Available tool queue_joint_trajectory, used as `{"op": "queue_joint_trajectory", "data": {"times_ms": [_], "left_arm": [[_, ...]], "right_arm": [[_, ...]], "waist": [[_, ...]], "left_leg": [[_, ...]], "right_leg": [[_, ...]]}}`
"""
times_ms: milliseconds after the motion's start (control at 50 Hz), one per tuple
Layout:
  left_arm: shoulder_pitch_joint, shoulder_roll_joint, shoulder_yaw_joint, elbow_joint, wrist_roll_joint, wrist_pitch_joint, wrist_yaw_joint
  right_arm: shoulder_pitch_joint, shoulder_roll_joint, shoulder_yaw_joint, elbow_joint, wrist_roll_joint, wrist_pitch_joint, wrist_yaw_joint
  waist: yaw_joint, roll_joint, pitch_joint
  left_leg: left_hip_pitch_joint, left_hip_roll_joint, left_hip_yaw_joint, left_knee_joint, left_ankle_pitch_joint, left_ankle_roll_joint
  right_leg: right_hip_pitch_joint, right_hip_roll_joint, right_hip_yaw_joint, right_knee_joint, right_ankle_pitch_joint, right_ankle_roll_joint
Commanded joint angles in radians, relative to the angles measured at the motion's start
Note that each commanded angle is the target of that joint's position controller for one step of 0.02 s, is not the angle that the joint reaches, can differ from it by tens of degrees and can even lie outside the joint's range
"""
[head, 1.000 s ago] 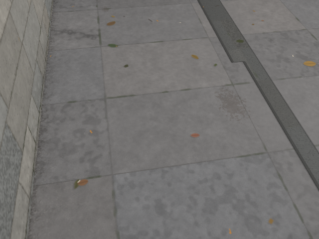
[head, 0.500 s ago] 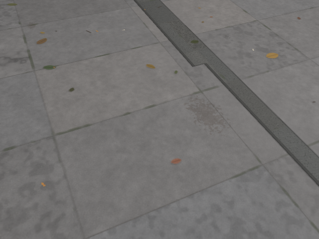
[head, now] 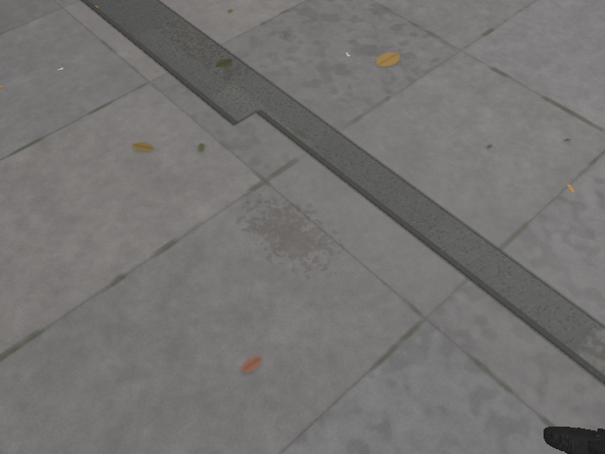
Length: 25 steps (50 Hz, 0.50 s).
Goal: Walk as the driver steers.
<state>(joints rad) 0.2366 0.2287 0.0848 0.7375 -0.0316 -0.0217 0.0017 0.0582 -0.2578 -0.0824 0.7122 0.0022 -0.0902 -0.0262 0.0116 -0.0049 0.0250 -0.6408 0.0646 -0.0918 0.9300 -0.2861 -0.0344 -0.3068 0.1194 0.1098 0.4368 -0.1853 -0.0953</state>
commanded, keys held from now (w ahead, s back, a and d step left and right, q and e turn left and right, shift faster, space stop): e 0.10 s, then no key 0.90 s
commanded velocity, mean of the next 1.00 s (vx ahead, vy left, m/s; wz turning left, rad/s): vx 0.05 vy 0.00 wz -0.20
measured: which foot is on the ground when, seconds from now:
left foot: up 0.00-0.12, down 0.14-1.00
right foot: down 0.00-0.16, up 0.18-0.42, down 0.44-1.00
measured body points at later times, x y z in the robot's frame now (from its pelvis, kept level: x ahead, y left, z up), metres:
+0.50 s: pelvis +0.13 +0.02 -0.01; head +0.16 +0.02 +0.44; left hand +0.34 +0.22 -0.12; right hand +0.20 -0.23 -0.14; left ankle +0.20 +0.14 -0.74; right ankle +0.09 -0.10 -0.74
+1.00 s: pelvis +0.17 +0.00 -0.01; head +0.18 +0.00 +0.44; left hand +0.30 +0.23 -0.14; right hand +0.21 -0.26 -0.14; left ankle +0.20 +0.14 -0.74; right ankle +0.09 -0.10 -0.74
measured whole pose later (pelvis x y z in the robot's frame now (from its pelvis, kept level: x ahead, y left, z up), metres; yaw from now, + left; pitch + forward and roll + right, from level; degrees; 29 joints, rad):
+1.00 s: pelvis +0.17 +0.00 -0.01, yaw -10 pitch -1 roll +0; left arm 0.17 0.19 0.05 0.93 -0.02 0.03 0.02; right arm 0.18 -0.22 -0.04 0.94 0.01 -0.01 -0.03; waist -0.02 0.00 0.05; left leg -0.23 0.03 0.01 0.52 -0.26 -0.03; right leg -0.12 0.02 0.07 0.51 -0.36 -0.01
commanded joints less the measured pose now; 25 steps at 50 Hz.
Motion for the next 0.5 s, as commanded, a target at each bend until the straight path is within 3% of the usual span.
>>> {"op": "queue_joint_trajectory", "data": {"times_ms": [20,60,100,120,140,160,180,200,220,240,260,280,320,380,420,440,460,480,500], "left_arm": [[-0.077,0.183,0.056,-0.100,-0.002,-0.002,0.027],[-0.041,0.165,0.056,-0.098,-0.007,0.013,0.028],[-0.031,0.141,0.051,-0.095,-0.017,0.011,0.031],[-0.056,0.123,0.044,-0.103,-0.020,0.004,0.035],[-0.074,0.085,0.034,-0.112,-0.010,-0.005,0.032],[-0.058,0.018,0.014,-0.130,0.008,-0.018,0.031],[0.112,0.002,-0.002,-0.139,0.009,-0.020,0.024],[0.138,0.134,0.024,-0.116,0.007,-0.018,0.012],[0.035,0.181,0.034,-0.116,-0.005,-0.001,0.013],[-0.018,0.151,0.026,-0.116,0.002,0.021,0.022],[-0.037,0.120,0.018,-0.112,0.014,0.041,0.030],[-0.016,0.055,0.001,-0.098,0.014,0.055,0.028],[-0.027,-0.003,-0.023,-0.086,0.010,0.055,0.025],[-0.030,0.023,-0.015,-0.056,0.012,0.052,0.025],[-0.040,0.039,-0.011,-0.040,0.024,0.056,0.019],[-0.060,0.066,-0.008,-0.053,0.039,0.060,0.017],[-0.053,0.110,-0.001,-0.048,0.051,0.068,0.014],[-0.083,0.114,0.004,-0.031,0.042,0.074,0.007],[-0.103,0.074,-0.001,-0.030,0.038,0.072,0.000]], "right_arm": [[0.020,-0.026,-0.006,-0.030,-0.006,0.014,0.001],[-0.009,-0.039,-0.008,-0.034,0.007,0.024,0.003],[-0.007,-0.060,-0.015,-0.040,0.008,0.025,0.008],[0.035,-0.070,-0.019,-0.024,0.002,0.018,0.009],[0.096,-0.096,-0.025,-0.003,-0.013,0.007,0.006],[0.179,-0.152,-0.032,0.006,-0.034,-0.005,-0.001],[0.193,-0.182,-0.029,-0.006,-0.059,-0.012,0.005],[0.150,-0.149,-0.027,-0.015,-0.033,-0.006,0.010],[0.108,-0.091,-0.011,-0.044,-0.026,0.006,0.008],[0.070,-0.049,0.006,-0.041,-0.017,0.024,0.006],[0.041,-0.017,0.021,-0.034,-0.007,0.039,0.003],[0.022,-0.023,0.026,-0.015,-0.012,0.050,0.001],[0.014,-0.050,0.016,-0.003,-0.012,0.056,0.003],[0.053,-0.065,0.015,0.026,0.002,0.047,0.011],[0.078,-0.064,0.018,0.039,0.007,0.039,0.020],[0.096,-0.051,0.024,0.046,0.007,0.033,0.025],[0.146,-0.033,0.027,0.048,-0.004,0.024,0.041],[0.173,-0.018,0.029,0.055,-0.003,0.019,0.052],[0.136,-0.035,0.026,0.062,0.000,0.020,0.051]], "waist": [[-0.035,-0.063,-0.140],[-0.018,-0.090,-0.157],[-0.037,-0.108,-0.161],[-0.075,-0.105,-0.161],[-0.097,-0.106,-0.180],[-0.115,0.022,-0.258],[-0.050,0.297,-0.407],[-0.026,0.249,-0.463],[-0.058,0.189,-0.409],[-0.059,0.119,-0.330],[-0.043,0.089,-0.255],[-0.001,0.083,-0.201],[0.001,0.118,-0.171],[0.006,0.154,-0.194],[0.011,0.154,-0.170],[0.005,0.129,-0.168],[-0.028,0.024,-0.194],[-0.058,-0.097,-0.177],[-0.035,-0.098,-0.112]], "left_leg": [[0.224,-0.111,0.102,-0.227,0.210,-0.026],[0.261,-0.130,0.083,-0.298,0.244,-0.031],[0.317,-0.126,0.056,-0.378,0.265,-0.018],[0.378,-0.115,0.051,-0.449,0.327,0.000],[0.457,-0.062,0.026,-0.478,0.420,0.032],[0.641,0.114,-0.113,-0.451,0.790,0.102],[0.841,0.376,-0.408,-0.448,1.082,0.342],[0.798,0.427,-0.509,-0.480,0.908,0.393],[0.751,0.351,-0.408,-0.495,0.723,0.356],[0.665,0.282,-0.322,-0.510,0.605,0.309],[0.560,0.233,-0.261,-0.532,0.543,0.280],[0.442,0.184,-0.184,-0.555,0.511,0.247],[0.339,0.099,-0.068,-0.588,0.530,0.213],[0.380,0.102,-0.052,-0.566,0.503,0.227],[0.351,0.101,-0.055,-0.556,0.401,0.193],[0.316,0.092,-0.056,-0.550,0.271,0.146],[0.276,0.043,-0.012,-0.520,0.100,0.101],[0.296,-0.020,0.058,-0.512,0.022,0.068],[0.340,-0.036,0.087,-0.487,0.032,0.044]], "right_leg": [[-0.097,-0.152,0.121,-0.043,0.543,-0.147],[-0.087,-0.149,0.167,-0.005,0.432,-0.119],[-0.080,-0.144,0.224,0.035,0.284,-0.090],[-0.071,-0.127,0.236,0.074,0.221,-0.064],[-0.059,-0.094,0.220,0.168,0.205,-0.027],[-0.146,-0.020,0.143,0.413,0.007,0.025],[-0.319,0.072,0.145,0.691,-0.542,0.087],[-0.341,-0.007,0.167,0.827,-0.499,0.113],[-0.358,-0.052,0.136,0.878,-0.439,0.121],[-0.368,-0.083,0.105,0.855,-0.391,0.129],[-0.330,-0.104,0.084,0.786,-0.367,0.139],[-0.240,-0.118,0.031,0.663,-0.333,0.145],[-0.073,-0.111,-0.059,0.427,-0.272,0.151],[0.051,-0.095,-0.093,0.190,-0.096,0.147],[0.144,-0.094,-0.096,0.046,0.042,0.109],[0.189,-0.144,-0.039,0.035,0.076,0.079],[0.258,-0.218,0.034,0.054,0.161,0.043],[0.186,-0.235,0.049,0.034,0.020,0.006],[0.082,-0.215,0.052,-0.011,-0.134,0.008]]}}
Next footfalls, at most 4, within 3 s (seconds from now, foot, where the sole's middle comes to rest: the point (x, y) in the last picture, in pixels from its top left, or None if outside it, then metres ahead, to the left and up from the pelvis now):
0.14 left None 0.24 0.13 -0.78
0.44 right None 0.13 -0.11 -0.78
2.80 right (383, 366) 0.63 -0.14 -0.78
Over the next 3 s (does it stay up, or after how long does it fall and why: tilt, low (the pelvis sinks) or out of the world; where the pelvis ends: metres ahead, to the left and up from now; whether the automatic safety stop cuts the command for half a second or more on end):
stays up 0.56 -0.05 0.00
